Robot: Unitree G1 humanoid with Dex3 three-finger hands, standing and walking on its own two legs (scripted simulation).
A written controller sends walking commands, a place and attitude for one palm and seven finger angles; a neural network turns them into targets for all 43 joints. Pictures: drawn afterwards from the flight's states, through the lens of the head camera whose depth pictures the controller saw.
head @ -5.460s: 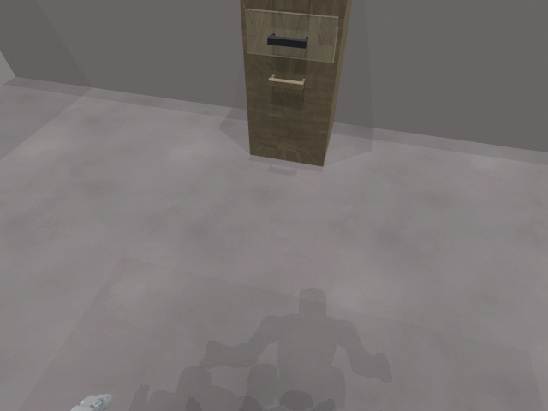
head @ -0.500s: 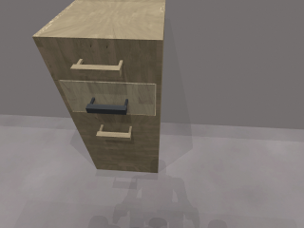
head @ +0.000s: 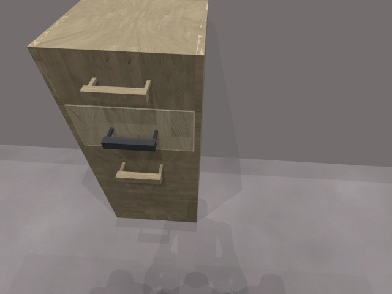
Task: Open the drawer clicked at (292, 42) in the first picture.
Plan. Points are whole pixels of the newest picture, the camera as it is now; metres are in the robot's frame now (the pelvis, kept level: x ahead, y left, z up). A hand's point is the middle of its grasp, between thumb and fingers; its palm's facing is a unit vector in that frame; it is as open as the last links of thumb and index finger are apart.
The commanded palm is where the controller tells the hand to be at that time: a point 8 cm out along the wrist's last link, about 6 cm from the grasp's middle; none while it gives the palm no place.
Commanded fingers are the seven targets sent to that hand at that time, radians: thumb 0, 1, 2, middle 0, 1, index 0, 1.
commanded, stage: come to a stop and stand still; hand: left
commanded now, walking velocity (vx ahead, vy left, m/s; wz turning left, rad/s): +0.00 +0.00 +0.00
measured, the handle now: (131, 138) +0.57 +0.24 -0.08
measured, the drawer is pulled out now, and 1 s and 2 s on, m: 0.00 0.00 0.00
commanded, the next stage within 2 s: look again from close up in 0.90 s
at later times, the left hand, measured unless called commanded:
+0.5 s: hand out of the picture +0.04 +0.17 -0.17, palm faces +0.01 -0.98 -0.20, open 7.4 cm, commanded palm none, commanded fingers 0.00 0.90 0.90 -0.20 -0.30 -0.20 -0.30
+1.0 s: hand out of the picture +0.05 +0.15 -0.17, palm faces +0.03 -0.98 -0.20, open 7.4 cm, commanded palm none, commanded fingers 0.00 0.90 0.90 -0.20 -0.30 -0.20 -0.30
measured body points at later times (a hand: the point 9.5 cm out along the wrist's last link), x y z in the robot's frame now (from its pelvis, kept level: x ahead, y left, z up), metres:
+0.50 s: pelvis +0.04 -0.01 +0.00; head +0.05 -0.01 +0.45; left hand +0.04 +0.22 -0.15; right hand +0.06 -0.23 -0.16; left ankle +0.05 +0.13 -0.73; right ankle -0.03 -0.11 -0.73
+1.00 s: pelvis +0.05 -0.02 +0.00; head +0.06 -0.02 +0.45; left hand +0.04 +0.20 -0.15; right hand +0.06 -0.24 -0.16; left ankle +0.05 +0.13 -0.73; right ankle -0.03 -0.11 -0.73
